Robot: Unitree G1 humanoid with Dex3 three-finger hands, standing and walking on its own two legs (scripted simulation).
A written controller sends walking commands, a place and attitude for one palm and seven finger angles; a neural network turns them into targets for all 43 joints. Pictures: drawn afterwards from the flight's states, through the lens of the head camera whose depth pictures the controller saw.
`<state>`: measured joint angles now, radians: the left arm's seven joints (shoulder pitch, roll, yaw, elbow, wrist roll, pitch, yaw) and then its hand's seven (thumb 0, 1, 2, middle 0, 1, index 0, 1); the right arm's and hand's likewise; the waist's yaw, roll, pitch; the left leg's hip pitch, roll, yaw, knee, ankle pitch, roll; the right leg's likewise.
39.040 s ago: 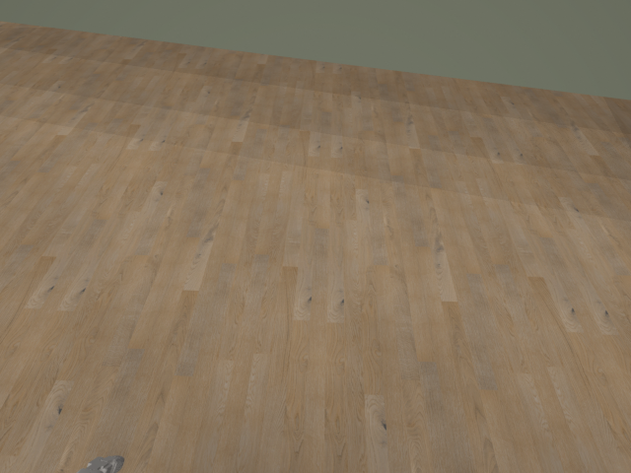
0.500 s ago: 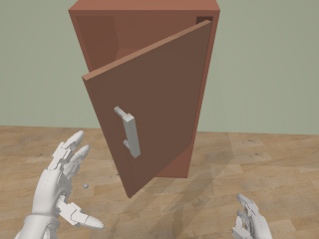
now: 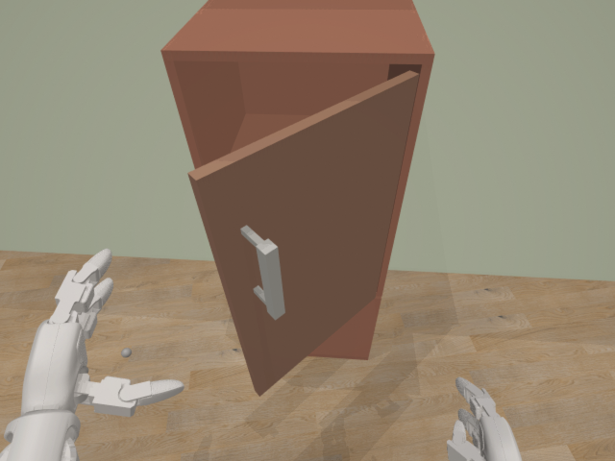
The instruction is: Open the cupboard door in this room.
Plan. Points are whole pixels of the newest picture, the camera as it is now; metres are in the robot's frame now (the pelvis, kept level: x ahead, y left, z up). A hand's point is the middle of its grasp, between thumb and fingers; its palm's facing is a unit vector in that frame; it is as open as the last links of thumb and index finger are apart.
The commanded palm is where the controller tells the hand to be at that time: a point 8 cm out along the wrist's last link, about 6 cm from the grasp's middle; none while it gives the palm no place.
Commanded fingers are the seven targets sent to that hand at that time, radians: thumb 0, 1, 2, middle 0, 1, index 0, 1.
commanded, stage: draw the hand back to the body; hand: left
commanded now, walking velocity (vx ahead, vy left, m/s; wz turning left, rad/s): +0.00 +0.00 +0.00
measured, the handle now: (263, 274) +0.34 +0.11 +0.07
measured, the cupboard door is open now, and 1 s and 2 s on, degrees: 46 46 46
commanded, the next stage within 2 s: step back with the hand held close in 0.86 s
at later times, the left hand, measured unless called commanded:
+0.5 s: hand (75, 314) +0.21 +0.26 +0.16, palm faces +0.44 -0.80 -0.41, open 8.9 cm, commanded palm +0.15 +0.30 +0.17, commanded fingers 0.00 0.90 0.90 -0.20 -0.30 -0.20 -0.30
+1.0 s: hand (75, 324) +0.20 +0.25 +0.16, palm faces +0.44 -0.80 -0.40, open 7.5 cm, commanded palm +0.15 +0.29 +0.18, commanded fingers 0.00 0.90 0.90 -0.20 -0.30 -0.20 -0.30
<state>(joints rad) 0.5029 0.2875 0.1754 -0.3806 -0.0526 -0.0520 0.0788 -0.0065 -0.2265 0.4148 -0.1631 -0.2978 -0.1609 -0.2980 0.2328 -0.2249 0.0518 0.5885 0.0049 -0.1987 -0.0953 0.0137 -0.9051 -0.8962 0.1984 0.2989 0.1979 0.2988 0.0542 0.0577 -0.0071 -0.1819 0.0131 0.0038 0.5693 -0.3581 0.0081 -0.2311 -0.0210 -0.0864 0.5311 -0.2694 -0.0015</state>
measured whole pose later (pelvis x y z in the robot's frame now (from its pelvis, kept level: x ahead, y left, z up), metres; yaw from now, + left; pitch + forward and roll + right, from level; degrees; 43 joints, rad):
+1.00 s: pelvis +0.00 -0.01 +0.01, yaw -1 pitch -5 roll -1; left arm 0.44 0.32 0.33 -0.34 -0.04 -0.10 0.11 0.02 0.88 0.89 -0.21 -0.30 -0.21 -0.30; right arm 0.19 -0.22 0.01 0.66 -0.01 -0.13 -0.07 0.01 -0.91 -0.90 0.20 0.30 0.20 0.30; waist 0.07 0.07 0.04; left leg -0.02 0.03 0.03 0.38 -0.27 0.00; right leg -0.08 0.00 -0.07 0.35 -0.18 -0.01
